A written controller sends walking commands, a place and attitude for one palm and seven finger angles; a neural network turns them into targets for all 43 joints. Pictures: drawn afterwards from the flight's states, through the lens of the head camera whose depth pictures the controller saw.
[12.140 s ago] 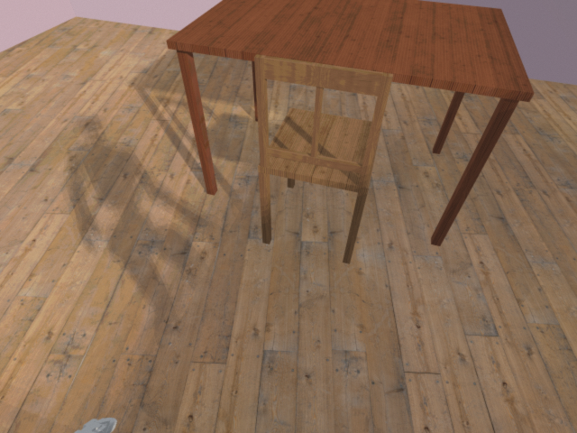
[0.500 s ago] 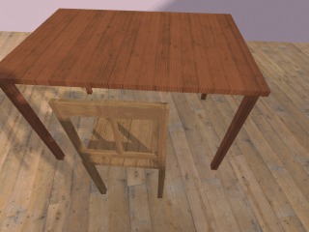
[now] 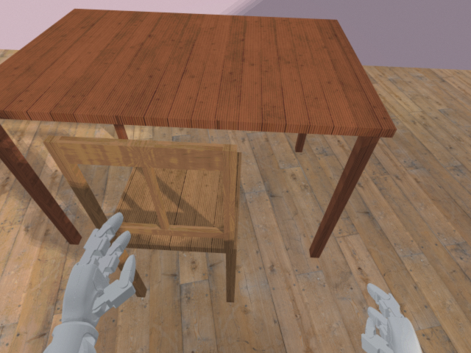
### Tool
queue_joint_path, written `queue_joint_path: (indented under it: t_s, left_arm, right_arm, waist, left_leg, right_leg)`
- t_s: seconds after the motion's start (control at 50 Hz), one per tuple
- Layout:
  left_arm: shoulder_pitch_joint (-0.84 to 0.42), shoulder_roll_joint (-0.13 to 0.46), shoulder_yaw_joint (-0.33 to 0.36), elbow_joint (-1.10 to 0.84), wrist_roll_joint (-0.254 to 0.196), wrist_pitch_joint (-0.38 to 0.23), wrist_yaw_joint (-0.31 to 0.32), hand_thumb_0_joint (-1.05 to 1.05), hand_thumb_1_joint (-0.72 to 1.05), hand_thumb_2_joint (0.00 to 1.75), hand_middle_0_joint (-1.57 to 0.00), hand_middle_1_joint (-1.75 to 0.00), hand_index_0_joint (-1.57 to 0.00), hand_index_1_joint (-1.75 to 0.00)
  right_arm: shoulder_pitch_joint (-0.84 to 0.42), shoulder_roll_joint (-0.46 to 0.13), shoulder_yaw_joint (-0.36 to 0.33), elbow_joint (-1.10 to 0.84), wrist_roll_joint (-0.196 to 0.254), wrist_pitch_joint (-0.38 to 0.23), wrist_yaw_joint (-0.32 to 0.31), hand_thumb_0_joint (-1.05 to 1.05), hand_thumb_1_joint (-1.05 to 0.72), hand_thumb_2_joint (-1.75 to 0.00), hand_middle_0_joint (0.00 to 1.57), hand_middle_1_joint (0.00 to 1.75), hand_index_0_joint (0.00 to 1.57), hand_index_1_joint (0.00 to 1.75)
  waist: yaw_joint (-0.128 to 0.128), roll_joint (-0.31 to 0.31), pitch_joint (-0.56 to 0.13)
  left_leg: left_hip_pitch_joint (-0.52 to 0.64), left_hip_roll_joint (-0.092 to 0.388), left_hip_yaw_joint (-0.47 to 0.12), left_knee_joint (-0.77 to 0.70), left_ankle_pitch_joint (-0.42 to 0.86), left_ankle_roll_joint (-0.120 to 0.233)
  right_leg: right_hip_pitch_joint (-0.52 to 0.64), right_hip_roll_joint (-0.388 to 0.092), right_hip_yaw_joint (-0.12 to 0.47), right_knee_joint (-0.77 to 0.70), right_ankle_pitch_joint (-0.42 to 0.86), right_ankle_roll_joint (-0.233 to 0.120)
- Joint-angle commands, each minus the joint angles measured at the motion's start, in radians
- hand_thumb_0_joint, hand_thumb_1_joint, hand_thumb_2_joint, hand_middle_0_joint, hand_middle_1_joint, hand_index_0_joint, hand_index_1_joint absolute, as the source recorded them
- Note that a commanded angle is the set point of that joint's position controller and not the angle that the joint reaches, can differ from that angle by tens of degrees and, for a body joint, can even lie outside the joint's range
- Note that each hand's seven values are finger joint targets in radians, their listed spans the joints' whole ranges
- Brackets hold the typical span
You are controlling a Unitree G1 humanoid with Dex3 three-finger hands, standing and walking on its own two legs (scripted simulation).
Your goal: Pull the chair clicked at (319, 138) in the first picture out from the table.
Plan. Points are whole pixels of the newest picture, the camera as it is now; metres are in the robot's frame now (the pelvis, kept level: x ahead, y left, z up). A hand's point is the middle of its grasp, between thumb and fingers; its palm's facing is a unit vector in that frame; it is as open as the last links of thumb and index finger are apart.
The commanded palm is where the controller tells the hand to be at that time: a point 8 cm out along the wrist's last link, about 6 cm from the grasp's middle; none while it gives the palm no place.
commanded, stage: raise the hand toward the chair's back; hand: left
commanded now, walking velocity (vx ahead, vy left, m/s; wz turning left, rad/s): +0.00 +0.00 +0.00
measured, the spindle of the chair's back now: (157, 199) +0.48 +0.20 -0.08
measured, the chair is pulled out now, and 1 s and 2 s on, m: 0.00 0.00 0.00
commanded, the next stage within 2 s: aim the fingers beside a spindle in 1.80 s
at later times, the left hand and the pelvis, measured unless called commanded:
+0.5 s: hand (129, 306) +0.22 +0.19 -0.03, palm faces -0.11 -0.99 +0.02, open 12.5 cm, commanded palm +0.17 +0.25 -0.01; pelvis +0.01 -0.01 -0.06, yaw +1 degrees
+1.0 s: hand (94, 293) +0.22 +0.24 +0.01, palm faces +0.02 -1.00 -0.06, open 16.4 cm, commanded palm +0.20 +0.28 +0.00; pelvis +0.01 +0.03 -0.05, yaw +1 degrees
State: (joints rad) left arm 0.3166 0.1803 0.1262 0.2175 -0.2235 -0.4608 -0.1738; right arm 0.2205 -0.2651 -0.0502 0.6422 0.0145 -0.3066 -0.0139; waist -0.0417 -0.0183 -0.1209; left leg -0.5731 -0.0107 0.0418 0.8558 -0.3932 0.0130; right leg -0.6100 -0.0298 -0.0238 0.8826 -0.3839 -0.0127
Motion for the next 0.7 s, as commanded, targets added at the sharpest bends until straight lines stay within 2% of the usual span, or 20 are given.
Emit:
queue_joint_path:
  t_s: [0.0, 0.04, 0.06, 0.1, 0.16, 0.2, 0.24, 0.26, 0.3, 0.32, 0.34, 0.36, 0.38, 0.4, 0.44, 0.48, 0.54, 0.58, 0.64, 0.68]
  left_arm:
    - [0.358, 0.153, 0.166, 0.052, -0.027, -0.148, -0.224, 0.00, 0.53, 0.74, -0.16, -0.24, -0.16, -0.24]
    - [0.260, 0.192, 0.199, -0.103, -0.057, -0.127, -0.229, 0.00, 0.48, 0.72, -0.16, -0.23, -0.16, -0.23]
    - [0.198, 0.175, 0.183, -0.203, -0.084, -0.129, -0.223, 0.00, 0.46, 0.71, -0.16, -0.23, -0.16, -0.23]
    - [0.118, 0.216, 0.235, -0.398, -0.105, -0.173, -0.181, 0.00, 0.41, 0.69, -0.15, -0.22, -0.15, -0.22]
    - [0.006, 0.230, 0.187, -0.635, -0.094, -0.256, -0.152, 0.00, 0.34, 0.66, -0.14, -0.21, -0.14, -0.21]
    - [-0.002, 0.182, 0.107, -0.589, -0.079, -0.281, -0.178, 0.00, 0.29, 0.64, -0.14, -0.20, -0.14, -0.20]
    - [-0.053, 0.154, 0.047, -0.494, -0.099, -0.248, -0.247, 0.00, 0.25, 0.62, -0.13, -0.20, -0.13, -0.20]
    - [-0.042, 0.166, 0.050, -0.427, -0.090, -0.212, -0.278, 0.00, 0.22, 0.61, -0.13, -0.19, -0.13, -0.19]
    - [0.040, 0.183, 0.080, -0.304, -0.095, -0.094, -0.328, 0.00, 0.18, 0.59, -0.13, -0.19, -0.13, -0.19]
    - [0.076, 0.201, 0.111, -0.277, -0.102, -0.027, -0.346, 0.00, 0.15, 0.58, -0.13, -0.18, -0.13, -0.18]
    - [0.125, 0.230, 0.166, -0.217, -0.123, 0.046, -0.366, 0.00, 0.13, 0.57, -0.12, -0.18, -0.12, -0.18]
    - [0.150, 0.251, 0.211, -0.270, -0.139, 0.095, -0.368, 0.00, 0.11, 0.56, -0.12, -0.18, -0.12, -0.18]
    - [0.179, 0.283, 0.268, -0.313, -0.154, 0.137, -0.353, 0.00, 0.08, 0.55, -0.12, -0.17, -0.12, -0.17]
    - [0.197, 0.270, 0.288, -0.358, -0.170, 0.161, -0.329, 0.00, 0.06, 0.54, -0.12, -0.17, -0.12, -0.17]
    - [0.230, 0.259, 0.342, -0.385, -0.188, 0.164, -0.255, 0.00, 0.01, 0.52, -0.11, -0.16, -0.11, -0.16]
    - [0.229, 0.205, 0.305, -0.447, -0.174, 0.101, -0.182, 0.00, -0.03, 0.50, -0.11, -0.15, -0.11, -0.15]
    - [0.154, 0.168, 0.204, -0.456, -0.111, 0.002, -0.129, 0.00, -0.10, 0.47, -0.10, -0.14, -0.10, -0.14]
    - [0.126, 0.153, 0.145, -0.417, -0.079, -0.045, -0.136, 0.00, -0.15, 0.45, -0.10, -0.14, -0.10, -0.14]
    - [0.099, 0.142, 0.085, -0.367, -0.073, -0.062, -0.189, 0.00, -0.22, 0.42, -0.09, -0.12, -0.09, -0.12]
    - [0.078, 0.198, 0.121, -0.404, -0.086, -0.058, -0.216, 0.00, -0.27, 0.40, -0.08, -0.12, -0.08, -0.12]
  right_arm:
    - [-0.128, -0.112, -0.061, -0.263, 0.015, -0.023, 0.034, 0.00, -0.90, -0.90, 0.20, 0.30, 0.20, 0.30]
    - [-0.129, -0.102, -0.059, -0.295, 0.015, -0.001, 0.024, 0.00, -0.90, -0.90, 0.20, 0.30, 0.20, 0.30]
    - [-0.138, -0.098, -0.053, -0.323, 0.015, 0.002, 0.017, 0.00, -0.90, -0.90, 0.20, 0.30, 0.20, 0.30]
    - [-0.108, -0.078, -0.055, -0.320, 0.012, -0.002, 0.006, 0.00, -0.90, -0.90, 0.20, 0.30, 0.20, 0.30]
    - [-0.054, -0.068, -0.049, -0.262, -0.007, -0.002, -0.013, 0.00, -0.90, -0.90, 0.20, 0.30, 0.20, 0.30]
    - [-0.052, -0.076, -0.040, -0.219, -0.008, -0.013, -0.019, 0.00, -0.90, -0.90, 0.20, 0.30, 0.20, 0.30]
    - [-0.049, -0.094, -0.025, -0.194, -0.001, -0.023, -0.027, 0.00, -0.90, -0.90, 0.20, 0.30, 0.20, 0.30]
    - [-0.046, -0.102, -0.027, -0.185, 0.010, -0.025, -0.032, 0.00, -0.90, -0.90, 0.20, 0.30, 0.20, 0.30]
    - [-0.051, -0.114, -0.029, -0.199, 0.028, -0.019, -0.043, 0.00, -0.90, -0.90, 0.20, 0.30, 0.20, 0.30]
    - [-0.060, -0.117, -0.031, -0.215, 0.038, -0.010, -0.048, 0.00, -0.90, -0.90, 0.20, 0.30, 0.20, 0.30]
    - [-0.084, -0.114, -0.031, -0.231, 0.044, 0.000, -0.051, 0.00, -0.90, -0.90, 0.20, 0.30, 0.20, 0.30]
    - [-0.084, -0.109, -0.030, -0.255, 0.049, 0.011, -0.051, 0.00, -0.90, -0.90, 0.20, 0.30, 0.20, 0.30]
    - [-0.104, -0.099, -0.033, -0.273, 0.048, 0.021, -0.051, 0.00, -0.90, -0.90, 0.20, 0.30, 0.20, 0.30]
    - [-0.112, -0.083, -0.032, -0.289, 0.045, 0.029, -0.052, 0.00, -0.90, -0.90, 0.20, 0.30, 0.20, 0.30]
    - [-0.127, -0.050, -0.030, -0.284, 0.037, 0.037, -0.051, 0.00, -0.90, -0.90, 0.20, 0.30, 0.20, 0.30]
    - [-0.106, -0.028, -0.033, -0.263, 0.029, 0.031, -0.044, 0.00, -0.90, -0.90, 0.20, 0.30, 0.20, 0.30]
    - [-0.098, -0.044, -0.032, -0.233, 0.014, 0.025, -0.032, 0.00, -0.90, -0.90, 0.20, 0.30, 0.20, 0.30]
    - [-0.075, -0.064, -0.032, -0.221, 0.011, 0.016, -0.027, 0.00, -0.90, -0.90, 0.20, 0.30, 0.20, 0.30]
    - [-0.055, -0.096, -0.027, -0.228, 0.021, 0.006, -0.030, 0.00, -0.90, -0.90, 0.20, 0.30, 0.20, 0.30]
    - [-0.047, -0.112, -0.027, -0.244, 0.028, 0.000, -0.037, 0.00, -0.90, -0.90, 0.20, 0.30, 0.20, 0.30]
  waist:
    - [0.121, -0.094, -0.045]
    - [0.123, 0.018, -0.099]
    - [0.110, 0.057, -0.127]
    - [0.096, 0.158, -0.223]
    - [0.031, 0.194, -0.321]
    - [-0.014, 0.189, -0.249]
    - [-0.067, 0.141, -0.162]
    - [-0.070, 0.080, -0.151]
    - [-0.045, -0.001, -0.170]
    - [-0.021, -0.045, -0.214]
    - [0.021, -0.040, -0.241]
    - [0.048, -0.047, -0.323]
    - [0.077, -0.036, -0.373]
    - [0.093, -0.055, -0.399]
    - [0.116, -0.077, -0.399]
    - [0.108, -0.036, -0.346]
    - [0.061, 0.021, -0.240]
    - [0.021, 0.039, -0.200]
    - [-0.013, 0.022, -0.159]
    - [0.003, 0.058, -0.213]
  left_leg:
    - [-0.244, -0.053, 0.007, 0.072, 0.035, -0.020]
    - [-0.291, -0.053, 0.010, 0.125, 0.012, -0.013]
    - [-0.290, -0.047, 0.007, 0.136, -0.002, -0.008]
    - [-0.253, -0.027, -0.015, 0.188, 0.050, -0.001]
    - [-0.211, 0.000, -0.047, 0.265, 0.140, 0.013]
    - [-0.235, 0.011, -0.064, 0.298, 0.136, 0.020]
    - [-0.298, 0.017, -0.082, 0.336, 0.084, 0.024]
    - [-0.330, 0.020, -0.083, 0.337, 0.050, 0.026]
    - [-0.373, 0.016, -0.077, 0.319, 0.019, 0.029]
    - [-0.377, 0.011, -0.072, 0.304, 0.026, 0.031]
    - [-0.378, 0.005, -0.068, 0.297, 0.055, 0.028]
    - [-0.356, -0.004, -0.063, 0.278, 0.093, 0.028]
    - [-0.338, -0.008, -0.061, 0.263, 0.127, 0.023]
    - [-0.327, -0.009, -0.063, 0.249, 0.148, 0.019]
    - [-0.323, -0.002, -0.073, 0.236, 0.184, 0.009]
    - [-0.296, 0.004, -0.072, 0.207, 0.204, 0.003]
    - [-0.274, 0.007, -0.074, 0.202, 0.180, 0.009]
    - [-0.278, 0.006, -0.080, 0.205, 0.109, 0.009]
    - [-0.293, 0.007, -0.095, 0.199, 0.017, 0.016]
    - [-0.271, 0.004, -0.095, 0.179, -0.011, 0.016]
  right_leg:
    - [-0.002, 0.009, 0.029, -0.024, -0.037, -0.029]
    - [-0.031, 0.000, 0.081, 0.003, -0.077, -0.023]
    - [-0.050, 0.002, 0.086, 0.012, -0.108, -0.021]
    - [-0.060, 0.009, 0.107, 0.046, -0.056, -0.020]
    - [-0.112, 0.030, 0.096, 0.116, 0.107, -0.018]
    - [-0.198, 0.041, 0.076, 0.127, 0.095, -0.020]
    - [-0.253, 0.048, 0.079, 0.116, 0.042, -0.015]
    - [-0.248, 0.046, 0.081, 0.098, 0.002, -0.008]
    - [-0.200, 0.036, 0.094, 0.059, -0.058, 0.003]
    - [-0.147, 0.029, 0.100, 0.043, -0.069, 0.010]
    - [-0.088, 0.024, 0.113, 0.040, -0.040, 0.009]
    - [-0.008, 0.008, 0.117, 0.036, 0.012, 0.019]
    - [0.052, -0.003, 0.118, 0.040, 0.075, 0.026]
    - [0.091, -0.009, 0.115, 0.045, 0.125, 0.034]
    - [0.114, 0.000, 0.090, 0.073, 0.217, 0.032]
    - [0.053, 0.013, 0.044, 0.096, 0.243, 0.018]
    - [-0.103, 0.035, -0.006, 0.122, 0.138, 0.002]
    - [-0.191, 0.037, -0.019, 0.121, 0.027, -0.003]
    - [-0.253, 0.041, -0.021, 0.103, -0.085, -0.009]
    - [-0.227, 0.037, -0.012, 0.091, -0.113, -0.011]
